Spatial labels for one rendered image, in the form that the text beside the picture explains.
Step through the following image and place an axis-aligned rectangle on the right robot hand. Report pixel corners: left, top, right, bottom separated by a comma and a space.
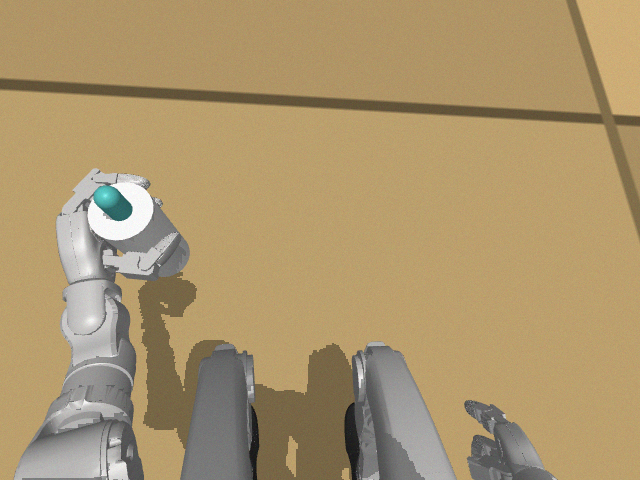
464, 400, 545, 480

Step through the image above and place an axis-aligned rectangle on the left robot hand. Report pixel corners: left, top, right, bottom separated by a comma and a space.
56, 168, 181, 285

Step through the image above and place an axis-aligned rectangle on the left robot arm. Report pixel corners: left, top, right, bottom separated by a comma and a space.
13, 278, 144, 480

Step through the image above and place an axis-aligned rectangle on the bottle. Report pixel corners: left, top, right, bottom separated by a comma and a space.
87, 182, 190, 277

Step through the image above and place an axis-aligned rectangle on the right robot foot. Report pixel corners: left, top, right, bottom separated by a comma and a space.
344, 402, 380, 480

